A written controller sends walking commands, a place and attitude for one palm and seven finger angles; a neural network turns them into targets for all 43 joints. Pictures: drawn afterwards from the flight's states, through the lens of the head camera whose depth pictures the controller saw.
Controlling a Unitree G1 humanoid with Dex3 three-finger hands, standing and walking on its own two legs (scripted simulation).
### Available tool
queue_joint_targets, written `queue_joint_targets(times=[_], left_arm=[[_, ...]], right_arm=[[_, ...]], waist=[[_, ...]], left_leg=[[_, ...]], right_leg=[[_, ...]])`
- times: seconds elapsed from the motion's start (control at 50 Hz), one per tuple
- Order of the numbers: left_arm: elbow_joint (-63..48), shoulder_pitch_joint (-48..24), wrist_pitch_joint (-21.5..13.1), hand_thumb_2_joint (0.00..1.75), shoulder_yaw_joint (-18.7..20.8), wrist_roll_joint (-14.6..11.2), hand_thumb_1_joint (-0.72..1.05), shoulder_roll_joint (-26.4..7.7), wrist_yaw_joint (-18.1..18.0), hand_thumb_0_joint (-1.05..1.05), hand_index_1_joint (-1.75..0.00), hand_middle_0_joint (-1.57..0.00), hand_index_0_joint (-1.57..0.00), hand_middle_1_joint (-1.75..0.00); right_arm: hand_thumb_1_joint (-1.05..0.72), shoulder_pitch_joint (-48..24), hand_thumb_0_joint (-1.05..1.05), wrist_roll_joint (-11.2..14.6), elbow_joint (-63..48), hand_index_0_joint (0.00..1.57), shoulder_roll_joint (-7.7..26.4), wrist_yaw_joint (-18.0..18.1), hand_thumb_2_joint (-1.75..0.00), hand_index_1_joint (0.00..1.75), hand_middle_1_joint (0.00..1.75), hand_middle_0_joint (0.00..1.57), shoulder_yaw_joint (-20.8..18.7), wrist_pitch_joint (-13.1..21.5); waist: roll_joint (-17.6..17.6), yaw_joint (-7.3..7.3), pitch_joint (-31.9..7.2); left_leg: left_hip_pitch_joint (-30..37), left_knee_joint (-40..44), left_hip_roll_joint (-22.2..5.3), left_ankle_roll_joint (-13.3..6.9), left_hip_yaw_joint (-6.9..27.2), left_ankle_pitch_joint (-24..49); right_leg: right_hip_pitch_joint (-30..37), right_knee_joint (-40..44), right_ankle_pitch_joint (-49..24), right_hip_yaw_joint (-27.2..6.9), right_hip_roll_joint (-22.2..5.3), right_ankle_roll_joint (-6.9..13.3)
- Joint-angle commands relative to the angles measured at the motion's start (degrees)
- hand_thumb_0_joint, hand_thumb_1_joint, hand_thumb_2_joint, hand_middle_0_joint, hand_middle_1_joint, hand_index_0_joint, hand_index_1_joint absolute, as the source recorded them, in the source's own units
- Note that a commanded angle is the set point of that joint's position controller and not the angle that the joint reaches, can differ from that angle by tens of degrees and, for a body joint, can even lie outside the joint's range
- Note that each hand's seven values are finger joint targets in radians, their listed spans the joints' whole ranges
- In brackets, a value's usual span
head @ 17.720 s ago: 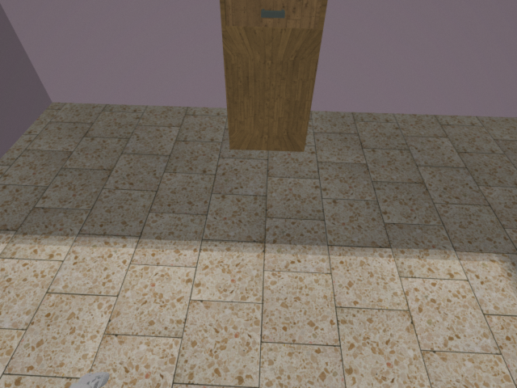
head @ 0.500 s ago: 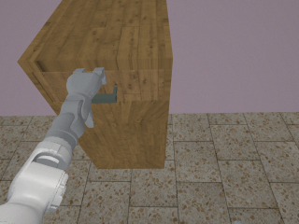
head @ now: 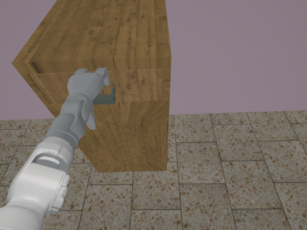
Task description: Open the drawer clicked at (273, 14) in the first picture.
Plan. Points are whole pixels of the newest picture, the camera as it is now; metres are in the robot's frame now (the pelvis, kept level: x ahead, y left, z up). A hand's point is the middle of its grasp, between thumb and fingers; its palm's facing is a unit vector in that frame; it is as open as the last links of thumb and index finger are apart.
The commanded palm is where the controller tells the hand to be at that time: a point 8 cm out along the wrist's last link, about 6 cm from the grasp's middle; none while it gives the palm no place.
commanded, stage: re-aim the fingers above the handle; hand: left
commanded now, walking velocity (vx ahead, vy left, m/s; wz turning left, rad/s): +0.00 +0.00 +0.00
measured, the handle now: (99, 95) +0.52 +0.17 +0.03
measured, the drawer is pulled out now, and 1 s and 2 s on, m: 0.00 0.00 0.00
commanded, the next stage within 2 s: lower the fingers behind the handle in 1.54 s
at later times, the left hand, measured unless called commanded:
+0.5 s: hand (97, 100) +0.46 +0.16 +0.08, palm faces -0.06 -0.03 -1.00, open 13.8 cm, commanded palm +0.44 +0.18 +0.14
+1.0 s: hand (88, 103) +0.44 +0.18 +0.08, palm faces -0.06 -0.01 -1.00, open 13.8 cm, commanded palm +0.43 +0.19 +0.14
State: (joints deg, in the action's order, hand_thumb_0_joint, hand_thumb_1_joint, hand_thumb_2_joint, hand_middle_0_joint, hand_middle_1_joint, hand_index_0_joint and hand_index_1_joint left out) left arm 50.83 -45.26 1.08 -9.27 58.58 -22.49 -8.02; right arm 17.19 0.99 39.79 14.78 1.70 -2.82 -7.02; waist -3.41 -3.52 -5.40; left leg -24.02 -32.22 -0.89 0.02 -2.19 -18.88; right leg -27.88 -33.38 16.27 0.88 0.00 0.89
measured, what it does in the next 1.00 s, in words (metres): stands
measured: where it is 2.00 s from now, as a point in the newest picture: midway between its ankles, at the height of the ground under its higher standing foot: outside the picture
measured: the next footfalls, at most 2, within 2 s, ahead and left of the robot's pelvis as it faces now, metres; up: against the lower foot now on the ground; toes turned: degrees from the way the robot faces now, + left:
none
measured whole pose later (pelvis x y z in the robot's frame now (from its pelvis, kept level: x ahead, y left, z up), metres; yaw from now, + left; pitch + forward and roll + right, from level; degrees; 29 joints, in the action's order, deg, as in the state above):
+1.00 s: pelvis -0.01 +0.00 +0.00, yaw +1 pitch +9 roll +0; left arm 45.6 -42.7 -0.3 -12.0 57.9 -23.0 -5.4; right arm 16.8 1.2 39.1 15.2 2.7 -3.1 -6.0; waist -2.3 -2.3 -4.8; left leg -22.4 -31.7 -0.6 -0.3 -1.7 -18.3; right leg -25.5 -32.0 15.4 1.3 -0.3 0.6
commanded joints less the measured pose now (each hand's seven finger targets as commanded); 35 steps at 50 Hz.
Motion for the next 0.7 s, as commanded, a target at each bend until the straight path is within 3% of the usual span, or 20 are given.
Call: queue_joint_targets(times=[0.0, 0.04, 0.06, 0.1, 0.12, 0.16, 0.22, 0.26, 0.28, 0.3, 0.34, 0.38, 0.46, 0.48, 0.54, 0.56, 0.6, 0.64, 0.66, 0.68], left_arm=[[-13.23, -26.02, -3.95, 0.3, 8.14, 0.6, -0.5, -15.79, -3.47, 0.0, -1.2, -0.3, -0.3, -1.2], [-13.09, -25.93, -4.37, 0.3, 9.81, 1.34, -0.5, -17.48, -5.41, 0.0, -1.2, -0.3, -0.3, -1.2], [-12.13, -25.98, -4.22, 0.3, 12.01, 1.85, -0.5, -19.96, -6.55, 0.0, -1.2, -0.3, -0.3, -1.2], [-10.45, -26.11, -2.88, 0.3, 12.07, 2.91, -0.5, -19.99, -8.61, 0.0, -1.2, -0.3, -0.3, -1.2], [-10.04, -26.88, -1.96, 0.3, 10.35, 2.95, -0.5, -18.34, -9.17, 0.0, -1.2, -0.3, -0.3, -1.2], [-9.42, -27.76, -0.55, 0.3, 11.18, 3.4, -0.5, -19.38, -9.71, 0.0, -1.2, -0.3, -0.3, -1.2], [-10.5, -26.99, 1.03, 0.3, 7.51, 2.32, -0.5, -15.28, -7.99, 0.0, -1.2, -0.3, -0.3, -1.2], [-9.81, -25.35, 1.78, 0.3, 2.98, 0.84, -0.5, -9.58, -5.31, 0.0, -1.2, -0.3, -0.3, -1.2], [-9.82, -25.8, 1.94, 0.3, -0.5, 0.07, -0.5, -6.11, -3.92, 0.0, -1.2, -0.3, -0.3, -1.2], [-10.41, -26.98, 1.76, 0.3, -1.56, -0.68, -0.5, -5.03, -2.72, 0.0, -1.2, -0.3, -0.3, -1.2], [-10.38, -29.64, 0.67, 0.3, -1.39, -0.68, -0.5, -6.33, -1.05, 0.0, -1.2, -0.3, -0.3, -1.2], [-14.61, -32.93, -1.92, 0.3, -2.32, -0.8, -0.5, -5.34, -0.55, 0.0, -1.2, -0.3, -0.3, -1.2], [-16.6, -32.55, -5.63, 0.3, 6.59, 0.31, -0.5, -14.23, -3.86, 0.0, -1.2, -0.3, -0.3, -1.2], [-15.29, -32.06, -5.51, 0.3, 8.17, 0.86, -0.5, -15.27, -5.46, 0.0, -1.2, -0.3, -0.3, -1.2], [-9.77, -28.67, -2.22, 0.3, 11.84, 2.75, -0.5, -17.89, -10.27, 0.0, -1.2, -0.3, -0.3, -1.2], [-7.77, -26.64, -0.49, 0.3, 14.51, 3.18, -0.5, -20.66, -11.41, 0.0, -1.2, -0.3, -0.3, -1.2], [-5.99, -26.14, 3.3, 0.3, 11.54, 4.41, -0.5, -18.38, -12.48, 0.0, -1.2, -0.3, -0.3, -1.2], [-5.09, -24.69, 6.11, 0.3, 10.09, 4.34, -0.5, -17.07, -11.28, 0.0, -1.2, -0.3, -0.3, -1.2], [-4.19, -23.03, 6.78, 0.3, 12.56, 3.86, -0.5, -19.76, -10.6, 0.0, -1.2, -0.3, -0.3, -1.2], [-4.6, -24.68, 7.6, 0.3, 11.3, 3.44, -0.5, -19.74, -9.78, 0.0, -1.2, -0.3, -0.3, -1.2]], right_arm=[[-0.9, 1.13, 0.0, -0.23, -5.99, 0.2, 7.38, 1.26, -0.9, 0.3, 0.3, 0.2, -2.35, 2.08], [-0.9, 1.03, 0.0, -0.3, -5.87, 0.2, 7.07, 1.15, -0.9, 0.3, 0.3, 0.2, -2.23, 2.38], [-0.9, 1.01, 0.0, -0.4, -5.57, 0.2, 7.22, 1.19, -0.9, 0.3, 0.3, 0.2, -2.27, 2.41], [-0.9, 1.03, 0.0, -0.32, -5.05, 0.2, 7.0, 1.0, -0.9, 0.3, 0.3, 0.2, -2.24, 2.87], [-0.9, 0.85, 0.0, -0.26, -5.21, 0.2, 7.04, 0.8, -0.9, 0.3, 0.3, 0.2, -2.12, 3.04], [-0.9, 1.2, 0.0, -0.37, -4.85, 0.2, 7.36, 0.59, -0.9, 0.3, 0.3, 0.2, -2.52, 3.32], [-0.9, 1.65, 0.0, -0.2, -5.2, 0.2, 7.6, 0.29, -0.9, 0.3, 0.3, 0.2, -2.99, 3.43], [-0.9, 1.79, 0.0, 0.24, -5.67, 0.2, 7.79, 0.17, -0.9, 0.3, 0.3, 0.2, -3.2, 3.18], [-0.9, 1.54, 0.0, 0.46, -5.54, 0.2, 7.83, 0.25, -0.9, 0.3, 0.3, 0.2, -3.14, 3.16], [-0.9, 1.66, 0.0, 0.63, -5.32, 0.2, 8.13, 0.41, -0.9, 0.3, 0.3, 0.2, -3.27, 3.07], [-0.9, 1.82, 0.0, 0.53, -4.91, 0.2, 8.45, 0.97, -0.9, 0.3, 0.3, 0.2, -2.99, 3.04], [-0.9, 1.98, 0.0, 0.15, -5.17, 0.2, 7.83, 1.24, -0.9, 0.3, 0.3, 0.2, -3.07, 3.33], [-0.9, 2.55, 0.0, -0.65, -5.04, 0.2, 7.44, 1.14, -0.9, 0.3, 0.3, 0.2, -2.77, 3.36], [-0.9, 2.53, 0.0, -0.84, -4.99, 0.2, 6.9, 0.86, -0.9, 0.3, 0.3, 0.2, -2.43, 3.44], [-0.9, 1.15, 0.0, -0.91, -4.61, 0.2, 6.49, 0.07, -0.9, 0.3, 0.3, 0.2, -1.76, 3.37], [-0.9, 0.53, 0.0, -0.94, -4.77, 0.2, 6.77, -0.02, -0.9, 0.3, 0.3, 0.2, -1.56, 3.2], [-0.9, -0.48, 0.0, -0.77, -5.0, 0.2, 6.66, -0.25, -0.9, 0.3, 0.3, 0.2, -1.41, 3.07], [-0.9, -0.39, 0.0, -0.55, -5.31, 0.2, 7.14, -0.4, -0.9, 0.3, 0.3, 0.2, -1.69, 2.79], [-0.9, -0.71, 0.0, -0.37, -5.54, 0.2, 7.37, -0.22, -0.9, 0.3, 0.3, 0.2, -1.5, 2.3], [-0.9, -1.29, 0.0, -0.1, -5.96, 0.2, 7.59, 0.09, -0.9, 0.3, 0.3, 0.2, -1.21, 1.8]], waist=[[5.11, 0.83, -20.65], [3.74, 1.31, -20.64], [4.03, 1.68, -21.07], [3.62, 1.77, -20.32], [2.96, 1.31, -20.02], [2.26, 1.42, -22.82], [1.32, 0.72, -25.99], [4.33, -1.0, -24.63], [4.53, -1.88, -21.92], [5.39, -2.8, -19.44], [6.02, -3.37, -16.63], [3.49, -3.24, -18.71], [0.03, 0.04, -23.05], [0.51, 0.69, -23.41], [1.32, 2.43, -20.84], [2.92, 3.56, -21.21], [2.72, 3.34, -21.43], [4.4, 2.97, -23.16], [5.89, 3.75, -24.28], [6.99, 3.03, -24.16]], left_leg=[[4.06, 1.46, 2.69, -2.43, -0.69, 20.67], [3.4, 1.43, 2.72, -2.13, -0.89, 20.76], [2.51, 1.4, 2.71, -1.97, -0.88, 20.52], [1.78, 1.7, 2.48, -1.82, -1.18, 19.82], [1.66, 1.85, 2.46, -1.69, -1.4, 19.31], [3.02, 1.53, 2.38, -1.65, -1.65, 20.94], [6.39, 1.22, 2.11, -1.86, -1.81, 23.54], [7.44, 1.05, 2.04, -2.13, -1.22, 23.92], [7.62, 1.32, 1.92, -2.32, -1.19, 22.08], [8.18, 1.55, 1.82, -2.41, -0.74, 20.28], [7.79, 1.91, 1.97, -2.52, -0.07, 17.79], [9.66, 1.21, 2.2, -2.58, 0.52, 19.85], [9.36, 0.19, 2.43, -1.68, 1.0, 25.04], [8.08, 0.02, 2.41, -1.58, 0.99, 25.98], [3.79, 0.92, 2.16, -0.87, -0.02, 24.99], [2.05, 1.3, 2.3, -0.8, -0.4, 24.27], [1.68, 1.76, 2.02, -0.78, -1.44, 23.74], [2.79, 2.06, 1.66, -0.99, -2.11, 24.42], [2.23, 2.33, 1.84, -1.03, -2.25, 24.49], [1.79, 2.74, 1.91, -1.29, -2.41, 22.59]], right_leg=[[15.46, 1.85, -22.1, -0.91, 1.01, 0.59], [15.16, 1.58, -21.57, -0.87, 1.14, 0.74], [15.81, 1.49, -20.74, -1.0, 1.14, 0.81], [14.69, 1.36, -19.78, -0.86, 1.3, 0.83], [14.13, 1.62, -19.33, -0.8, 1.27, 0.76], [15.15, 1.43, -20.29, -0.84, 1.39, 0.9], [15.55, 1.48, -22.92, -0.53, 1.5, 0.77], [14.51, 2.31, -22.68, -0.1, 1.74, 0.6], [12.3, 3.07, -21.08, -0.09, 1.65, 0.36], [10.28, 3.73, -19.26, 0.12, 1.77, 0.3], [8.16, 4.2, -16.25, 0.27, 1.67, 0.36], [7.81, 3.5, -16.76, 0.03, 1.58, 0.71], [10.28, 1.12, -19.34, 0.17, 1.81, 1.44], [11.03, 0.27, -20.44, 0.33, 1.84, 1.41], [11.75, -0.25, -20.27, 0.73, 1.92, 1.54], [13.87, -0.06, -20.09, 0.61, 1.88, 1.53], [14.21, 0.09, -20.97, 0.44, 1.66, 1.27], [15.72, 0.62, -22.72, 0.41, 1.56, 0.93], [18.21, 0.89, -23.27, 0.12, 1.49, 0.89], [18.81, 1.18, -23.0, -0.27, 1.28, 0.49]])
